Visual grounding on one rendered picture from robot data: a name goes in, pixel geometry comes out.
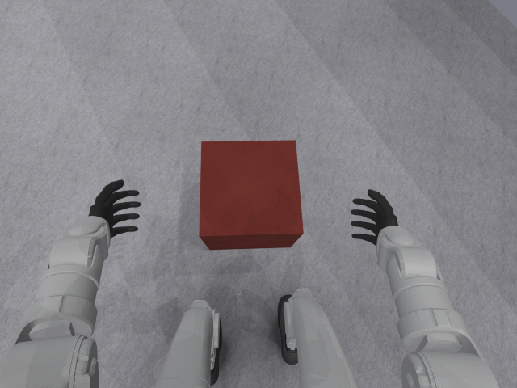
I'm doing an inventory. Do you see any right robot foot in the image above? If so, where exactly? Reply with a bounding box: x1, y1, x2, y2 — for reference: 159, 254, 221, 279
278, 295, 298, 365

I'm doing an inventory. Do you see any robot left upper arm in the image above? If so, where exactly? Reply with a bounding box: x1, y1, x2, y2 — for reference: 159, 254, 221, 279
0, 335, 99, 388

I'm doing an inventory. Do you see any right robot forearm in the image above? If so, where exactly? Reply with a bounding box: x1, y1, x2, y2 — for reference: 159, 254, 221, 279
376, 226, 500, 388

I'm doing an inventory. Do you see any robot right upper arm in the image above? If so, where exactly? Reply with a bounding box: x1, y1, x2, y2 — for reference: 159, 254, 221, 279
401, 350, 497, 388

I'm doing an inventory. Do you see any left robot forearm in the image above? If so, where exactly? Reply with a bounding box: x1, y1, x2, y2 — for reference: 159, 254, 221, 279
0, 216, 111, 374

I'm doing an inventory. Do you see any robot right hand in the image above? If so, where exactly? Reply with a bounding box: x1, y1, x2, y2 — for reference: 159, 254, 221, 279
351, 189, 399, 245

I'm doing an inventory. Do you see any robot left hand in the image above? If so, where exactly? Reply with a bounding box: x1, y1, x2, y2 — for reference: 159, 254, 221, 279
88, 180, 141, 238

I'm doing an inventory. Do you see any robot right shin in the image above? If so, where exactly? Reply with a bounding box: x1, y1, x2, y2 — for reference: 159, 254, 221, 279
286, 289, 322, 348

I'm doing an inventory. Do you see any carton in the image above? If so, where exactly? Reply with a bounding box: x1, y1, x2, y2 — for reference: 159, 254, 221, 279
199, 140, 304, 250

